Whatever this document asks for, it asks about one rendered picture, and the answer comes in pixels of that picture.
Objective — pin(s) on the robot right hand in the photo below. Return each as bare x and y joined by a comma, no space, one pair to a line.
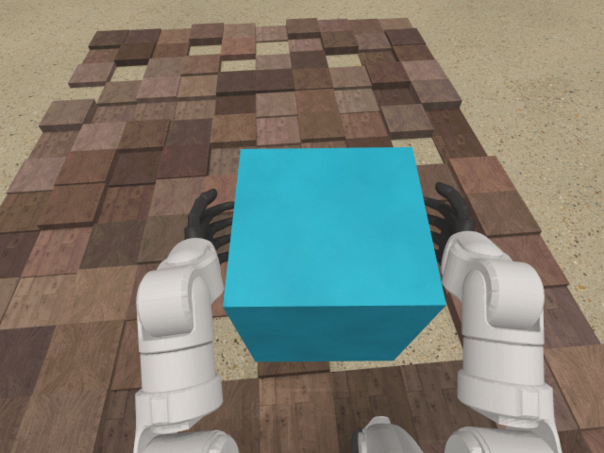
456,217

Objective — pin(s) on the left robot forearm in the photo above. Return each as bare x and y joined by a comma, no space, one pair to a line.
175,333

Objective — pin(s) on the robot left hand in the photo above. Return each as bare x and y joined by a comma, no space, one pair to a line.
199,221

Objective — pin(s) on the robot right thigh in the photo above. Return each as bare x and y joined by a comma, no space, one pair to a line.
386,438

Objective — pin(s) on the carton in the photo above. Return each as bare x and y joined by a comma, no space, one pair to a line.
330,256

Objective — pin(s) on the right robot shin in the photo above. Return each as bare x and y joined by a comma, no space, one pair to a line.
379,420

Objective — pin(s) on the right robot forearm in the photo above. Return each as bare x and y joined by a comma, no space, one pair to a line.
502,320

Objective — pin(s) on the left robot upper arm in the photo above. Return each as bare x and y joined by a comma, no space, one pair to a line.
209,441

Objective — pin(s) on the right robot upper arm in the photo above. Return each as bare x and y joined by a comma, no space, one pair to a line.
495,440

